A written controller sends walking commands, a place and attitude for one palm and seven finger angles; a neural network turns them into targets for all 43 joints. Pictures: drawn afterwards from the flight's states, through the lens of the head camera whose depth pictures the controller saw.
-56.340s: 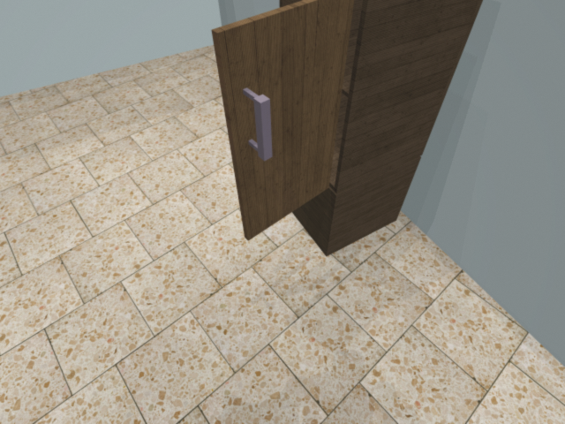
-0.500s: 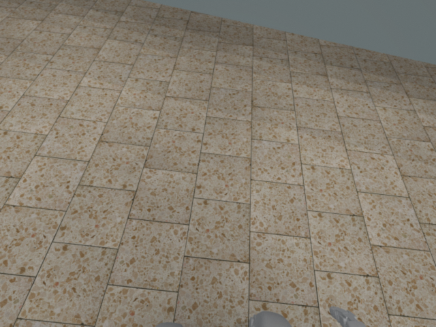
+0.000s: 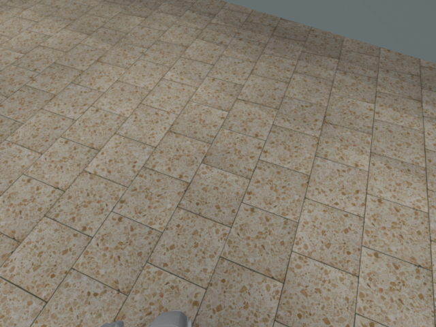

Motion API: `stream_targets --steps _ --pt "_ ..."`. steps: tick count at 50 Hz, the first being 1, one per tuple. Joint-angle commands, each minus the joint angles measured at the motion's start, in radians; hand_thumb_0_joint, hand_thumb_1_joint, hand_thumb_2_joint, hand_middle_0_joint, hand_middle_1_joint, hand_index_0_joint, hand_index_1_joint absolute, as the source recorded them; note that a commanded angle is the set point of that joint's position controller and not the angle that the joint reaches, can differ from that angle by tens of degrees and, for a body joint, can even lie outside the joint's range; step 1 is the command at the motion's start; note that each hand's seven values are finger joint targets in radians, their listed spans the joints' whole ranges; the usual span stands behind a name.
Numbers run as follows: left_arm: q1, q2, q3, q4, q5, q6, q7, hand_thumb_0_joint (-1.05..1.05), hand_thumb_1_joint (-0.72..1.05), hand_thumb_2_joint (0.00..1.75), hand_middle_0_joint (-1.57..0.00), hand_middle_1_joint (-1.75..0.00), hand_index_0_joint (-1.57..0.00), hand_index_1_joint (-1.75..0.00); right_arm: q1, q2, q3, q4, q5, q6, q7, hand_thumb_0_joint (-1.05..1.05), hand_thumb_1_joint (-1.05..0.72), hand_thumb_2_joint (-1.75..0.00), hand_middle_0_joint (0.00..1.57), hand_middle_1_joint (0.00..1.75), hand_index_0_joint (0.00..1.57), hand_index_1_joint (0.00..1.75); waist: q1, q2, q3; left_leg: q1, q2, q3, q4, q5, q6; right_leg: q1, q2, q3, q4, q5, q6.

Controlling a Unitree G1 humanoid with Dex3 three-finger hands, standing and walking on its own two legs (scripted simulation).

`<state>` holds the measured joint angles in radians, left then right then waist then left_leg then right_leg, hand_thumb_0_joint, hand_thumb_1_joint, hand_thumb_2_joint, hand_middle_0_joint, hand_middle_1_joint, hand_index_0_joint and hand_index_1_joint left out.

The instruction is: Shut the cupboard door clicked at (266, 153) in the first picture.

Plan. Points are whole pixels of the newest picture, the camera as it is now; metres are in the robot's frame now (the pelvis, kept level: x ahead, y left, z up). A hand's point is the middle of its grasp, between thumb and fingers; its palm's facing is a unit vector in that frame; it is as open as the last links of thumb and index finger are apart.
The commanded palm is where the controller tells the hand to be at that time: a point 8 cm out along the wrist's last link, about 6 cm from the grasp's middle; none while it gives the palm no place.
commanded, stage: walk to a spot facing it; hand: left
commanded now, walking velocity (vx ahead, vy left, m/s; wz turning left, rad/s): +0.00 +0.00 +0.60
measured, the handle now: out of the picture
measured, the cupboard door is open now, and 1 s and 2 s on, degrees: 26 26 26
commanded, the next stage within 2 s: turn to face it in 0.70 s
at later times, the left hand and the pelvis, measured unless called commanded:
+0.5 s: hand out of the picture +0.13 +0.24 -0.15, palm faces +0.26 -0.93 -0.26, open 7.4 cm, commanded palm none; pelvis +0.06 +0.00 -0.01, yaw +17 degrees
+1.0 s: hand out of the picture +0.02 +0.22 -0.19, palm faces +0.60 -0.76 -0.24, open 7.4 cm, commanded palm none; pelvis +0.14 +0.05 -0.02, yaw +36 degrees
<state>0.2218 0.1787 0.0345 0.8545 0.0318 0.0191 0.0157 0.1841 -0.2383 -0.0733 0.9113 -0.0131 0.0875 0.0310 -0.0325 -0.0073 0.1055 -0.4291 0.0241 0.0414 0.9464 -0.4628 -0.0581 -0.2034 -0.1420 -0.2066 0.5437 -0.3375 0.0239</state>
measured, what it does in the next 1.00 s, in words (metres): walks ahead, turning left: left foot, then right foot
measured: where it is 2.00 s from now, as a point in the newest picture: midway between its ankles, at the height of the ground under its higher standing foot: (211, 312)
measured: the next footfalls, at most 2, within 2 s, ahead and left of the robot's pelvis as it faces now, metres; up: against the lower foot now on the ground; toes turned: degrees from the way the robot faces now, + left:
left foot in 0.10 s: +0.03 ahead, +0.13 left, +0.00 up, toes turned +8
right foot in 0.50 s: +0.16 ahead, -0.10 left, +0.00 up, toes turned +14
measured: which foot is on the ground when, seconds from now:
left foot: up 0.00-0.08, down 0.10-0.50, up 0.52-0.90, down 0.92-1.00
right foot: down 0.00-0.10, up 0.12-0.48, down 0.50-0.92, up 0.94-1.00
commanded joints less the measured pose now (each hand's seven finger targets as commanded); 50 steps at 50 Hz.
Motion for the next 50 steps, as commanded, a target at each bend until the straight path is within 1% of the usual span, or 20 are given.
stream_targets --steps 1,3,4,5,8,15,19,22,23,24,25,27,31,34,42,44,45,46,47,50 --pt "0.073 0.251 0.082 -0.04 -0.002 -0.017 0.016 0.0 0.9 0.9 -0.2 -0.3 -0.2 -0.3 -0.056 -0.05 -0.005 -0.106 0.005 -0.053 -0.001 0.0 -0.9 -0.9 0.2 0.3 0.2 0.3 0.059 -0.221 -0.157 0.033 -0.026 0.067 -0.283 0.057 0.025 0.181 -0.22 0.094 -0.021 0.683 -0.114" --pt "0.058 0.236 0.082 -0.043 -0.014 -0.01 0.011 0.0 0.9 0.9 -0.2 -0.3 -0.2 -0.3 0.029 -0.102 -0.017 -0.086 0.0 -0.062 0.0 0.0 -0.9 -0.9 0.2 0.3 0.2 0.3 0.006 -0.104 -0.187 0.263 -0.007 0.026 -0.505 0.309 0.049 0.039 -0.189 0.03 0.15 0.532 -0.039" --pt "0.076 0.18 0.075 -0.074 -0.024 -0.004 0.006 0.0 0.9 0.9 -0.2 -0.3 -0.2 -0.3 0.095 -0.221 -0.044 -0.08 -0.011 -0.073 -0.005 0.0 -0.9 -0.9 0.2 0.3 0.2 0.3 -0.026 0.19 -0.256 0.469 0.232 -0.284 -0.529 0.699 0.153 -0.208 -0.065 -0.016 0.363 0.105 0.038" --pt "0.001 0.133 0.045 -0.121 -0.019 0.0 0.008 0.0 0.9 0.9 -0.2 -0.3 -0.2 -0.3 0.176 -0.289 -0.06 -0.058 -0.01 -0.067 -0.019 0.0 -0.9 -0.9 0.2 0.3 0.2 0.3 -0.069 0.323 -0.251 0.495 0.389 -0.457 -0.536 0.992 0.286 -0.358 0.014 0.068 0.521 -0.388 0.055" --pt "-0.115 0.152 0.052 -0.108 -0.016 0.008 0.003 0.0 0.9 0.9 -0.2 -0.3 -0.2 -0.3 0.134 -0.216 -0.035 -0.059 -0.016 -0.075 -0.051 0.0 -0.9 -0.9 0.2 0.3 0.2 0.3 -0.056 0.224 -0.185 0.395 0.291 -0.396 -0.56 0.634 0.267 -0.428 0.01 0.196 0.637 -0.209 0.046" --pt "-0.107 0.148 0.054 -0.069 -0.011 0.0 -0.032 0.0 0.9 0.9 -0.2 -0.3 -0.2 -0.3 0.069 -0.191 -0.021 -0.063 -0.015 -0.09 -0.043 0.0 -0.9 -0.9 0.2 0.3 0.2 0.3 -0.004 0.147 -0.09 0.291 0.195 -0.365 -0.677 0.211 0.242 -0.372 0.049 0.187 0.433 -0.057 0.054" --pt "-0.13 0.146 0.049 -0.087 -0.011 -0.01 -0.04 0.0 0.9 0.9 -0.2 -0.3 -0.2 -0.3 0.058 -0.198 -0.03 -0.055 -0.018 -0.087 -0.037 0.0 -0.9 -0.9 0.2 0.3 0.2 0.3 -0.002 0.173 -0.078 0.241 0.161 -0.387 -0.669 0.127 0.231 -0.269 0.089 0.157 0.219 -0.05 0.052" --pt "-0.034 0.148 0.053 -0.06 -0.011 -0.02 -0.039 0.0 0.9 0.9 -0.2 -0.3 -0.2 -0.3 0.012 -0.194 -0.035 -0.058 -0.014 -0.081 -0.037 0.0 -0.9 -0.9 0.2 0.3 0.2 0.3 0.05 0.159 -0.082 0.106 0.123 -0.391 -0.591 0.109 0.206 -0.04 0.142 0.123 0.062 0.026 0.047" --pt "0.038 0.168 0.061 -0.04 -0.01 -0.028 -0.037 0.0 0.9 0.9 -0.2 -0.3 -0.2 -0.3 -0.014 -0.18 -0.033 -0.065 -0.006 -0.082 -0.035 0.0 -0.9 -0.9 0.2 0.3 0.2 0.3 0.09 0.123 -0.094 -0.006 0.08 -0.358 -0.508 0.08 0.178 0.123 0.135 0.137 -0.045 0.061 0.04" --pt "0.142 0.234 0.079 -0.016 -0.003 -0.041 -0.025 0.0 0.9 0.9 -0.2 -0.3 -0.2 -0.3 -0.024 -0.123 -0.024 -0.078 0.003 -0.086 -0.031 0.0 -0.9 -0.9 0.2 0.3 0.2 0.3 0.139 -0.03 -0.131 -0.189 -0.009 -0.277 -0.334 -0.049 0.129 0.327 -0.01 0.289 -0.191 -0.075 0.011" --pt "0.198 0.32 0.093 -0.011 0.006 -0.046 -0.01 0.0 0.9 0.9 -0.2 -0.3 -0.2 -0.3 -0.022 -0.057 -0.011 -0.107 0.009 -0.093 -0.03 0.0 -0.9 -0.9 0.2 0.3 0.2 0.3 0.162 -0.313 -0.16 -0.315 -0.119 -0.104 -0.01 -0.19 0.062 0.374 -0.313 0.656 -0.355 -0.264 -0.091" --pt "0.088 0.274 0.078 -0.037 -0.008 -0.046 0.0 0.0 0.9 0.9 -0.2 -0.3 -0.2 -0.3 -0.015 -0.11 -0.031 -0.097 -0.009 -0.081 -0.022 0.0 -0.9 -0.9 0.2 0.3 0.2 0.3 0.079 -0.244 -0.057 -0.299 -0.021 -0.147 0.277 -0.079 0.055 0.095 -0.355 0.703 -0.42 -0.339 -0.165" --pt "-0.01 0.15 0.042 -0.044 -0.012 -0.061 0.005 0.0 0.9 0.9 -0.2 -0.3 -0.2 -0.3 0.033 -0.057 -0.017 -0.04 -0.009 -0.055 0.004 0.0 -0.9 -0.9 0.2 0.3 0.2 0.3 0.0 -0.149 -0.041 -0.184 0.025 -0.064 0.279 0.132 0.017 0.017 -0.187 0.179 -0.294 0.329 -0.111" --pt "0.073 0.161 0.045 -0.008 -0.009 -0.062 0.01 0.0 0.9 0.9 -0.2 -0.3 -0.2 -0.3 -0.004 -0.032 -0.006 -0.052 -0.008 -0.048 0.008 0.0 -0.9 -0.9 0.2 0.3 0.2 0.3 0.024 -0.155 -0.086 -0.185 0.015 -0.012 0.156 0.124 0.01 0.143 -0.181 0.078 -0.219 0.653 -0.104" --pt "0.126 0.224 0.068 0.012 -0.003 -0.042 0.014 0.0 0.9 0.9 -0.2 -0.3 -0.2 -0.3 -0.094 -0.037 0.015 -0.107 -0.004 -0.065 0.007 0.0 -0.9 -0.9 0.2 0.3 0.2 0.3 0.054 -0.193 -0.118 0.001 -0.025 0.094 -0.271 0.133 0.056 0.195 -0.23 0.014 -0.042 0.825 -0.101" --pt "0.105 0.241 0.072 0.001 -0.014 -0.038 0.011 0.0 0.9 0.9 -0.2 -0.3 -0.2 -0.3 0.046 -0.106 -0.004 -0.08 -0.012 -0.076 0.003 0.0 -0.9 -0.9 0.2 0.3 0.2 0.3 -0.029 -0.1 -0.214 0.291 -0.029 0.076 -0.471 0.39 0.078 0.089 -0.194 -0.041 0.218 0.728 -0.038" --pt "0.11 0.188 0.064 -0.032 -0.026 -0.034 0.005 0.0 0.9 0.9 -0.2 -0.3 -0.2 -0.3 0.131 -0.227 -0.033 -0.069 -0.021 -0.087 -0.005 0.0 -0.9 -0.9 0.2 0.3 0.2 0.3 -0.068 0.183 -0.303 0.534 0.224 -0.247 -0.474 0.841 0.197 -0.188 -0.065 -0.058 0.47 0.196 0.038" --pt "0.074 0.146 0.041 -0.076 -0.026 -0.028 0.009 0.0 0.9 0.9 -0.2 -0.3 -0.2 -0.3 0.2 -0.311 -0.049 -0.052 -0.006 -0.079 -0.018 0.0 -0.9 -0.9 0.2 0.3 0.2 0.3 -0.089 0.288 -0.347 0.582 0.415 -0.455 -0.479 1.217 0.334 -0.327 0.025 0.061 0.651 -0.392 0.048" --pt "0.034 0.161 0.045 -0.083 -0.02 -0.01 0.023 0.0 0.9 0.9 -0.2 -0.3 -0.2 -0.3 0.195 -0.296 -0.044 -0.046 0.003 -0.077 -0.031 0.0 -0.9 -0.9 0.2 0.3 0.2 0.3 -0.082 0.173 -0.363 0.57 0.404 -0.406 -0.473 1.117 0.329 -0.367 0.017 0.165 0.697 -0.344 0.04" --pt "-0.018 0.153 0.055 -0.055 -0.016 0.005 0.01 0.0 0.9 0.9 -0.2 -0.3 -0.2 -0.3 0.034 -0.202 -0.02 -0.094 -0.008 -0.075 -0.051 0.0 -0.9 -0.9 0.2 0.3 0.2 0.3 -0.027 0.158 -0.204 0.333 0.274 -0.304 -0.54 0.801 0.258 -0.361 -0.002 0.212 0.671 -0.168 0.059"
